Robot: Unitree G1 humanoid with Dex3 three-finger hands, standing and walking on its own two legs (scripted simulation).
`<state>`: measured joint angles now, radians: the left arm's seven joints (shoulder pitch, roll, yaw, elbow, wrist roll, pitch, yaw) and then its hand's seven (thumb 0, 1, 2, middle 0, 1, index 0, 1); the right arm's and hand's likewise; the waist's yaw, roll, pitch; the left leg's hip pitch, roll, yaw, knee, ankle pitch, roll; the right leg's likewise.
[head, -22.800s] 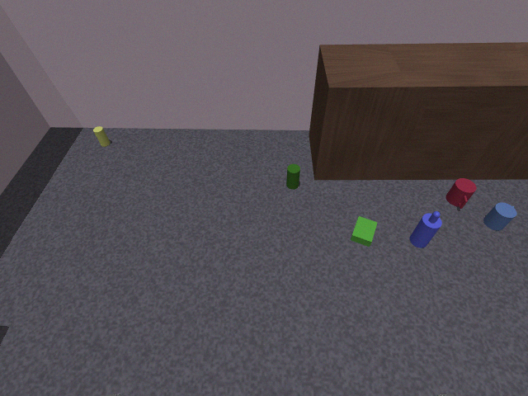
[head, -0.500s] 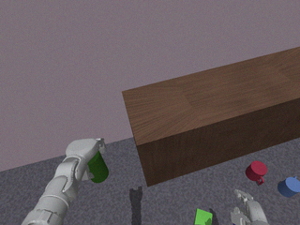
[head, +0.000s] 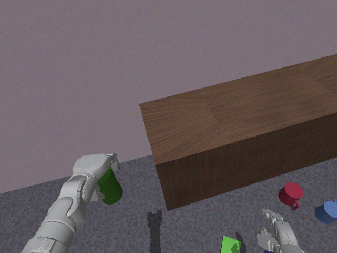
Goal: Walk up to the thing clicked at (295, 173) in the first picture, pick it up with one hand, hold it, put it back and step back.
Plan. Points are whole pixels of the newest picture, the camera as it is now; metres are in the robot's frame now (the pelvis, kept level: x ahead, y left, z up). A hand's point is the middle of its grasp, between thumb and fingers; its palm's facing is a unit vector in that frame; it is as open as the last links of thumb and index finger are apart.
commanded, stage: hold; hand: left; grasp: from above
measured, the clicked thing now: (106, 184) +0.30 +0.21 -0.06
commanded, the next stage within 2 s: crouch in 0.62 s
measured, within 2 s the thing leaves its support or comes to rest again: neither
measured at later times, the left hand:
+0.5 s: hand (99, 173) +0.31 +0.22 -0.02, palm faces -0.43 -0.06 -0.90, open 10.2 cm
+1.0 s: hand (104, 182) +0.30 +0.22 -0.06, palm faces -0.46 -0.06 -0.89, open 10.1 cm
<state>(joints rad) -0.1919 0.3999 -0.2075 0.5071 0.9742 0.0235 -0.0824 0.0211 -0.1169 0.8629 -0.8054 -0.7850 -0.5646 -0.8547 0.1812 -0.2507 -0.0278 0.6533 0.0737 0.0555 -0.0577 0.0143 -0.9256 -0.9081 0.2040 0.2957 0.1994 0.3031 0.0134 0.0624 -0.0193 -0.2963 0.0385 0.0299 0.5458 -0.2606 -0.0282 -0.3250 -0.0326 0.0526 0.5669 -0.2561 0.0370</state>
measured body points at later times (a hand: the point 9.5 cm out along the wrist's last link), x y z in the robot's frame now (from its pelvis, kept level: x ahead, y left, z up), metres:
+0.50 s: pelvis +0.02 +0.00 +0.00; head +0.03 -0.03 +0.45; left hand +0.33 +0.22 +0.03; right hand +0.17 -0.25 -0.11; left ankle +0.02 +0.14 -0.73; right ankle +0.03 -0.14 -0.73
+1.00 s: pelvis +0.02 +0.00 +0.00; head +0.05 -0.02 +0.45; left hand +0.32 +0.22 -0.01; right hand +0.17 -0.25 -0.12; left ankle +0.02 +0.14 -0.73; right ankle +0.03 -0.14 -0.73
